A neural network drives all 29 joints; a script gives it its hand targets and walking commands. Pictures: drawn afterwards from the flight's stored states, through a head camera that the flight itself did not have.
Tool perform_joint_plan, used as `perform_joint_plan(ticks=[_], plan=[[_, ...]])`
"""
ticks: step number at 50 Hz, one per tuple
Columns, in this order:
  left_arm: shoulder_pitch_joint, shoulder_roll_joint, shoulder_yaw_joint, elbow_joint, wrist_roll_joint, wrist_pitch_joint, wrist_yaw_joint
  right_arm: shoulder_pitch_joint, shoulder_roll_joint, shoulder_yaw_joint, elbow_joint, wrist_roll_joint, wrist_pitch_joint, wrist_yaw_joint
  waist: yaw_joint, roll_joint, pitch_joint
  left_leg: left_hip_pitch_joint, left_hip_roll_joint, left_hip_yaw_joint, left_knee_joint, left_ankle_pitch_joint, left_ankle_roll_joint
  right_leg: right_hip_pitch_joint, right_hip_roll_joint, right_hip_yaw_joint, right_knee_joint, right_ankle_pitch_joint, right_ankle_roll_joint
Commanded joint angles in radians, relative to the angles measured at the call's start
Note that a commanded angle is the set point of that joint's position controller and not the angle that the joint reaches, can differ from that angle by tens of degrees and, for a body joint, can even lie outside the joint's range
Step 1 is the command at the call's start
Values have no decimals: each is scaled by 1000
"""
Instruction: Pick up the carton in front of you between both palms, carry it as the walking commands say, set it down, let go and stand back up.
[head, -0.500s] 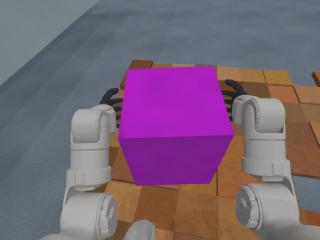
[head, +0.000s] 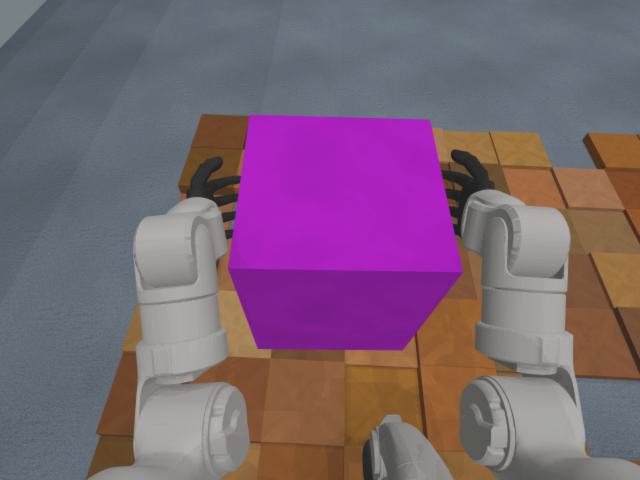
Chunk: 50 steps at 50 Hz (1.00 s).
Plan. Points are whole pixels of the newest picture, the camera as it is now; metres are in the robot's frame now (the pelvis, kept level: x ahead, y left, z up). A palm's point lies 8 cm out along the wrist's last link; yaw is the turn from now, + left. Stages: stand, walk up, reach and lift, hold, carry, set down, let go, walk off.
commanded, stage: carry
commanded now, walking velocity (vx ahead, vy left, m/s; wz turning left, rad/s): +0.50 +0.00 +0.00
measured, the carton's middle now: (335, 246) +0.39 -0.02 +0.05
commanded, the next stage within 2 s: none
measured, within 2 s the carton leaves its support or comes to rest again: neither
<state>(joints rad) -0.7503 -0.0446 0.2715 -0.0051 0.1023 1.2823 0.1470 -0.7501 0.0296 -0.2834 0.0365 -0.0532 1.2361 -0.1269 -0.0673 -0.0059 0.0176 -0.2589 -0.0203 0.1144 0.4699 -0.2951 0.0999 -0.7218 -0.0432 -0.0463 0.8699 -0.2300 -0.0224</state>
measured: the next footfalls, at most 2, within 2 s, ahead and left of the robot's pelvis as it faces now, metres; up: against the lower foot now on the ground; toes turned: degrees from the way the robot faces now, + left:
right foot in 0.12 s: +0.26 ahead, -0.11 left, +0.01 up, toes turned -10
left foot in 0.52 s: +0.51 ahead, +0.11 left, +0.01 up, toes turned +10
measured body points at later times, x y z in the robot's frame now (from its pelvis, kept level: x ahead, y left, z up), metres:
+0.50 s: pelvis +0.33 +0.01 +0.01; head +0.35 +0.00 +0.46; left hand +0.66 +0.16 +0.10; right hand +0.67 -0.14 +0.10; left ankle +0.46 +0.11 -0.72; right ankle +0.23 -0.10 -0.73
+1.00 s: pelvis +0.64 -0.04 +0.00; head +0.62 -0.05 +0.45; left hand +0.96 +0.11 +0.12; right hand +0.97 -0.19 +0.11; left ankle +0.51 +0.08 -0.66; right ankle +0.71 -0.13 -0.72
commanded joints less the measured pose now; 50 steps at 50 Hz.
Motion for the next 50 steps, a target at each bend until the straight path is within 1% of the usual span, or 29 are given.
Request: perform_joint_plan(ticks=[1,5,6,7,8,9,10,11,12,14,16,18,22,23,25,26,27,28,30,31,33,36,40,45,46,47,48,49,50], plan=[[-613,-1025,-675,58,-362,-37,-213,-657,1077,687,26,435,10,291,0,152,-473,415,212,-147,-52,740,60,69,36,-80,-185,180,2],[-617,-1078,-679,130,-403,-64,-254,-610,1098,674,94,407,-27,297,7,136,-430,393,157,-41,75,874,2,284,97,-152,-433,311,-17],[-602,-1090,-672,154,-408,-71,-262,-590,1092,669,111,402,-35,293,25,127,-452,343,144,-2,191,861,-22,429,111,-172,-524,354,-28],[-574,-1089,-656,178,-411,-77,-268,-583,1091,663,126,401,-43,291,65,109,-489,202,131,12,322,735,-46,645,67,-135,-530,375,-43],[-582,-1060,-657,163,-404,-94,-267,-610,1120,667,108,393,-46,283,87,-136,-618,-235,73,-31,643,472,-123,1081,-209,262,-377,358,-214],[-530,-1086,-649,180,-416,-103,-268,-613,1097,663,80,392,-50,278,160,-287,-620,-477,-41,-36,856,-200,-137,1133,-334,498,-494,351,-304],[-565,-1092,-653,131,-434,-107,-270,-637,1119,684,63,396,-56,269,146,-187,-567,-553,20,-134,929,-205,-94,1094,-321,451,-485,241,-290],[-606,-1120,-683,84,-467,-113,-271,-636,1119,682,38,402,-62,263,144,-52,-529,-555,56,-158,873,-140,-73,1003,-308,402,-506,190,-256],[-669,-1140,-711,19,-499,-120,-270,-632,1126,682,15,405,-65,255,124,0,-478,-540,81,-156,785,-102,-65,916,-297,353,-543,133,-207],[-712,-1164,-743,-61,-541,-121,-267,-601,1127,688,-29,401,-66,237,93,-22,-452,-477,98,-130,668,-32,-75,821,-255,251,-581,46,-159],[-652,-1157,-747,-94,-543,-117,-264,-540,1123,705,-67,393,-63,224,92,-82,-463,-450,99,-95,545,-11,-92,788,-240,178,-596,25,-173],[-571,-1146,-748,-114,-524,-108,-266,-489,1122,722,-101,379,-58,219,97,-108,-432,-397,102,-57,322,23,-104,755,-227,108,-624,100,-162],[-382,-1118,-763,-162,-460,-89,-274,-355,1120,773,-183,363,-44,235,92,-130,-416,-179,28,65,-11,317,-108,761,-167,-37,-593,336,-69],[-327,-1111,-768,-173,-440,-85,-276,-309,1121,784,-201,358,-40,244,78,-124,-429,-89,26,85,-82,409,-106,755,-150,-78,-541,373,-43],[-217,-1095,-779,-192,-402,-81,-282,-221,1112,803,-233,353,-34,263,55,-80,-489,215,19,116,-138,404,-86,639,-78,-148,-314,425,8],[-190,-1071,-789,-205,-391,-77,-288,-179,1096,803,-247,346,-30,273,28,-12,-502,395,112,-14,-114,407,-68,464,-49,-134,-148,258,16],[-189,-1084,-812,-220,-411,-58,-296,-148,1036,794,-230,309,-37,274,28,287,-583,694,362,-426,-89,555,127,107,66,-107,110,-163,47],[-133,-1057,-813,-228,-392,-54,-298,-113,1036,808,-239,315,-31,275,30,253,-593,703,447,-504,-109,411,214,-20,38,-12,320,-290,29],[-130,-1057,-822,-267,-403,-54,-304,-92,1061,831,-306,329,-30,278,19,95,-521,566,404,-449,-129,352,152,-86,-33,68,310,-214,-1],[-125,-1060,-830,-295,-405,-60,-304,-106,1069,850,-356,338,-31,277,26,68,-482,506,388,-402,-151,357,119,-81,-56,70,245,-165,-1],[-98,-1039,-849,-340,-399,-67,-298,-82,1086,877,-391,363,-32,283,36,82,-458,394,341,-287,-210,258,74,11,-60,45,124,-110,18],[-42,-1019,-882,-375,-385,-70,-287,-10,1047,882,-389,372,-34,295,46,138,-415,322,298,-175,-253,189,65,65,-62,0,-79,-21,45],[-24,-946,-883,-350,-381,-65,-287,0,964,884,-356,362,-31,296,44,161,-348,227,256,-54,-238,222,19,202,-34,-71,-305,187,38],[-156,-835,-824,-224,-402,-51,-282,-159,842,852,-263,348,-20,265,65,103,-299,80,206,20,-31,40,-23,477,13,-190,-386,77,0],[-207,-812,-797,-171,-400,-56,-278,-208,845,847,-228,350,-13,257,73,-5,-342,-65,132,63,147,128,-55,683,-12,-118,-351,20,-32],[-202,-799,-769,-112,-395,-64,-272,-257,845,830,-217,356,-9,251,116,-245,-415,-271,46,92,464,51,-110,855,-168,226,-473,-180,-102],[-199,-803,-747,-72,-390,-70,-265,-304,850,812,-176,373,-6,246,148,-401,-414,-463,-11,19,704,-231,-122,932,-297,479,-591,-91,-174],[-242,-824,-744,-67,-401,-75,-260,-349,883,810,-140,384,-13,241,141,-257,-427,-518,43,-97,827,-238,-96,933,-321,464,-555,6,-198],[-301,-860,-755,-67,-426,-83,-255,-379,908,796,-121,394,-22,239,144,-111,-435,-535,79,-140,824,-198,-74,882,-314,419,-527,35,-204]])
